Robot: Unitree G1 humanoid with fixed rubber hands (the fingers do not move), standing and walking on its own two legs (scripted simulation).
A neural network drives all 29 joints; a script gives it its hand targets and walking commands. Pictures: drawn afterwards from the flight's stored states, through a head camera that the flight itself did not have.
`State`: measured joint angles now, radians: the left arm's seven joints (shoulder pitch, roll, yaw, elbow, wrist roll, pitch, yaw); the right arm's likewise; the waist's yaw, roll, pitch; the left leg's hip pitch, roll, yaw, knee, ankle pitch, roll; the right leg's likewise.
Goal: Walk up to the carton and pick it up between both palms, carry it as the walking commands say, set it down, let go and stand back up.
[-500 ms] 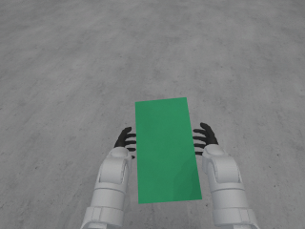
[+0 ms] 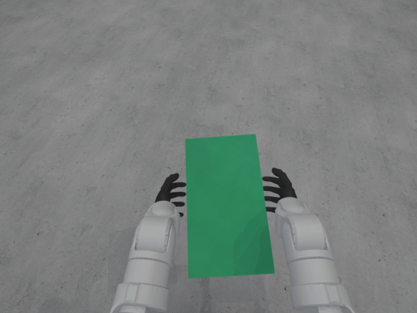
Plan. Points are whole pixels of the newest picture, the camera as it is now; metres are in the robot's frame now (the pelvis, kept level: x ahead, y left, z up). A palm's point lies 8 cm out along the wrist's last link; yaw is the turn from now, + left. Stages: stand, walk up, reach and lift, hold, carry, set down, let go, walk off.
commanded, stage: carry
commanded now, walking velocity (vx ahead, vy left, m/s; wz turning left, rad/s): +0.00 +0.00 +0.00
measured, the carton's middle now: (224, 211) +0.36 -0.01 -0.10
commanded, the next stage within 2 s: none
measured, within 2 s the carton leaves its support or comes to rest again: neither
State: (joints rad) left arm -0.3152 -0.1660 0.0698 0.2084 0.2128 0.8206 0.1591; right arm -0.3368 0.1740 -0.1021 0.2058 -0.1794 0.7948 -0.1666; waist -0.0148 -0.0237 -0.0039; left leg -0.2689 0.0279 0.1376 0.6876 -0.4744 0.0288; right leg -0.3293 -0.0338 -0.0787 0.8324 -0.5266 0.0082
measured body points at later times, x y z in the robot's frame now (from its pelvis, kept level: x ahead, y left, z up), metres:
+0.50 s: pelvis +0.17 +0.02 -0.01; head +0.23 +0.04 +0.44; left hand +0.50 +0.13 -0.01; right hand +0.50 -0.11 +0.01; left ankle +0.12 +0.13 -0.70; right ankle +0.07 -0.08 -0.71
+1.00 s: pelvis +0.48 +0.05 -0.02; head +0.54 +0.08 +0.42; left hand +0.80 +0.18 -0.02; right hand +0.81 -0.06 +0.01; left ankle +0.48 +0.15 -0.72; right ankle +0.30 -0.04 -0.69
